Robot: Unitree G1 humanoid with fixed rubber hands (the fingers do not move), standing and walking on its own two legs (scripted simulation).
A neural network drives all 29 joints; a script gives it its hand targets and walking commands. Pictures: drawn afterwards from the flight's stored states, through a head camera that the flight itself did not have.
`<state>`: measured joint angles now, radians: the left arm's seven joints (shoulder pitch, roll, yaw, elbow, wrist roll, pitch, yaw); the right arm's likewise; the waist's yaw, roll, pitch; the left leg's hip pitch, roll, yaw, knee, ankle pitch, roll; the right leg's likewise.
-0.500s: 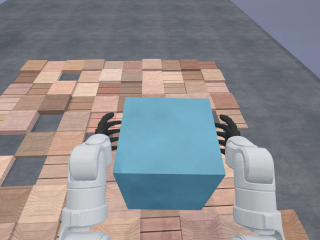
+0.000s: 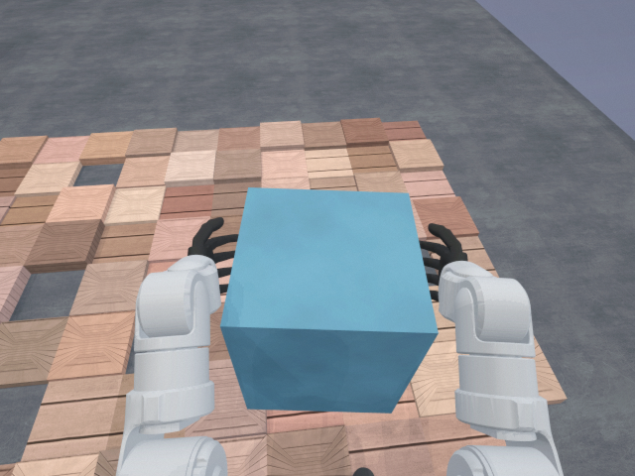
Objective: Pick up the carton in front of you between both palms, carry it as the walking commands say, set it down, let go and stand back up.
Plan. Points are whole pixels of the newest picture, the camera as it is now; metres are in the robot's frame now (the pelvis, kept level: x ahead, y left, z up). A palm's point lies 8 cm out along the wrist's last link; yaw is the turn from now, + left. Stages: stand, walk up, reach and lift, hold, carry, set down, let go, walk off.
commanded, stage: carry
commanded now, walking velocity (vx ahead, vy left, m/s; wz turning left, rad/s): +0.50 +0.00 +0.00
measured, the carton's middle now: (323, 306) +0.34 +0.00 +0.02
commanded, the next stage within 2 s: none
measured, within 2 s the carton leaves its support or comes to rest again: neither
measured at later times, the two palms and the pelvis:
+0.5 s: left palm (228, 142) +0.66 +0.17 +0.06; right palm (391, 139) +0.66 -0.13 +0.07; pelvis +0.40 +0.02 -0.04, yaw -1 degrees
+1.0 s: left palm (264, 55) +1.05 +0.13 +0.05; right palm (380, 57) +1.06 -0.17 +0.04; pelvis +0.73 -0.02 -0.06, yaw +1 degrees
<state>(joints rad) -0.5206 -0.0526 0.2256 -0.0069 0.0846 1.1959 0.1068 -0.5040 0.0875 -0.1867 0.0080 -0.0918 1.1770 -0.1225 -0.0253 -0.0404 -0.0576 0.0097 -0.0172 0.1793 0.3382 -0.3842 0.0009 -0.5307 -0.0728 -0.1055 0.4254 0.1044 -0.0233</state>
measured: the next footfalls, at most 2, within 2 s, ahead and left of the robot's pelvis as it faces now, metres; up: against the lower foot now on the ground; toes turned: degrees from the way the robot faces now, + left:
right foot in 0.04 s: +0.20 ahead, -0.11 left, -0.02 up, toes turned -8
left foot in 0.46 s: +0.54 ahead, +0.10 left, -0.05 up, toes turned +10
